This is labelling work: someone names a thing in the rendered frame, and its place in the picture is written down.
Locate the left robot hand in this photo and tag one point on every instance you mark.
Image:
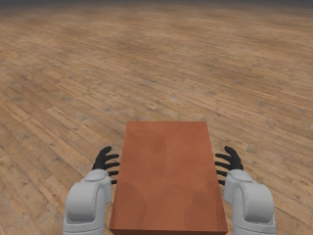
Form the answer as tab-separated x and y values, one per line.
102	158

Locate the right robot hand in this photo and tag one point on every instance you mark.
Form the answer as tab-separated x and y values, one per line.
234	160

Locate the robot right forearm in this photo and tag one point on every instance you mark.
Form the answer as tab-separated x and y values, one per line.
253	208

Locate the robot left forearm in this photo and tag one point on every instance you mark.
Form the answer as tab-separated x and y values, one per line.
85	206

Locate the carton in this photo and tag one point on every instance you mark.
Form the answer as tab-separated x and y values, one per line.
167	182

